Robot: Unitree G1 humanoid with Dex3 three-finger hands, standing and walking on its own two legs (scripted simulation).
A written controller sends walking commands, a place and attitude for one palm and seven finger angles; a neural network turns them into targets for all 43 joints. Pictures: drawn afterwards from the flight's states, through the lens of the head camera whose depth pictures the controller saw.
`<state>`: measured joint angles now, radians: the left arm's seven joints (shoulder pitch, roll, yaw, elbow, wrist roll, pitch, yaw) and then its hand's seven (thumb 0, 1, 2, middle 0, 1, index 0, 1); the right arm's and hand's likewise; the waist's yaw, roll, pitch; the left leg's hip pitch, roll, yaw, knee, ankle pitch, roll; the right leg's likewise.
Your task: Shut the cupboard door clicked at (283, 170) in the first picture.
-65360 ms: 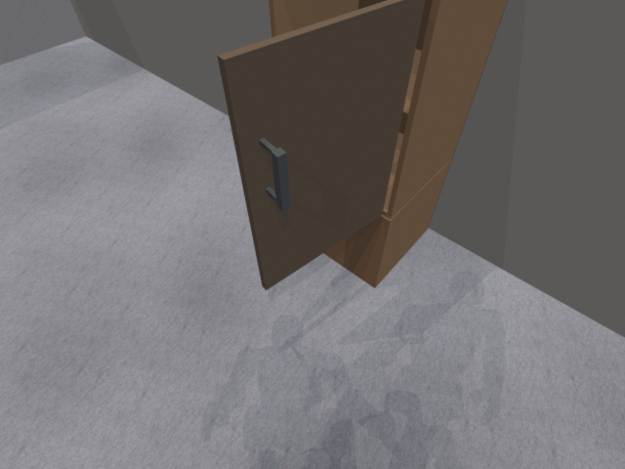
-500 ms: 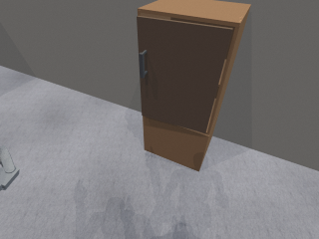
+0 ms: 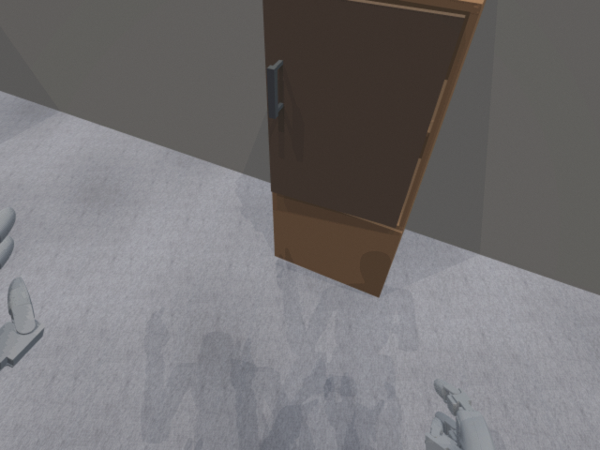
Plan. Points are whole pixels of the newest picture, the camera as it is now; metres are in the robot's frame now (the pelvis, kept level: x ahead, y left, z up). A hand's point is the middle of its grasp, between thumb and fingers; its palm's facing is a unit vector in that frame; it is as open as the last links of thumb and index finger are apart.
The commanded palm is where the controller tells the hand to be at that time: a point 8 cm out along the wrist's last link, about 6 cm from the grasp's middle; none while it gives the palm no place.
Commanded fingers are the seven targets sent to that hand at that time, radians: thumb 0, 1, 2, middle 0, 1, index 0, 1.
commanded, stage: let the arm hang, fingers relaxed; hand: left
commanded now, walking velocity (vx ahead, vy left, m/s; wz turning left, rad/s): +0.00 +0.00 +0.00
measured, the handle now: (276, 89) +0.91 +0.10 +0.04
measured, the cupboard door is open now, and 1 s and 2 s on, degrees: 4 4 4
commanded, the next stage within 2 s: look to check the result in 1.10 s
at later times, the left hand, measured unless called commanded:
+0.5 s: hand out of the picture -0.09 +0.21 -0.17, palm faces +0.06 -0.98 -0.19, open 7.2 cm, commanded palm none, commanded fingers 0.00 0.90 0.90 -0.20 -0.30 -0.20 -0.30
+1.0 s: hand out of the picture -0.06 +0.20 -0.17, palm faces +0.05 -0.99 -0.16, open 7.4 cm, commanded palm none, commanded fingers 0.00 0.90 0.90 -0.20 -0.30 -0.20 -0.30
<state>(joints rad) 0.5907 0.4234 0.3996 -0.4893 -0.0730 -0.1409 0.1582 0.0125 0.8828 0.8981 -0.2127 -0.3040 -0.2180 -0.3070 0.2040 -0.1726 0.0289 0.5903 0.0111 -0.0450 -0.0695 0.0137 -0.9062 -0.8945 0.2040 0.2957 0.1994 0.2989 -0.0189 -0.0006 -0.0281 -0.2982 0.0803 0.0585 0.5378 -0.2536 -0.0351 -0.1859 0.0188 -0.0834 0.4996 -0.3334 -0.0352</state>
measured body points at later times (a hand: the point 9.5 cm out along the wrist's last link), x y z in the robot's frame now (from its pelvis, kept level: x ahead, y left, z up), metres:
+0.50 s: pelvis -0.04 +0.03 +0.01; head -0.02 +0.05 +0.45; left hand -0.10 +0.27 -0.16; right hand -0.05 -0.20 -0.14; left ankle +0.01 +0.14 -0.73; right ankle -0.04 -0.09 -0.73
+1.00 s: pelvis -0.04 +0.04 +0.01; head -0.05 +0.04 +0.46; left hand -0.06 +0.25 -0.16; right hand -0.06 -0.17 -0.16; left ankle +0.01 +0.14 -0.73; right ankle -0.04 -0.09 -0.73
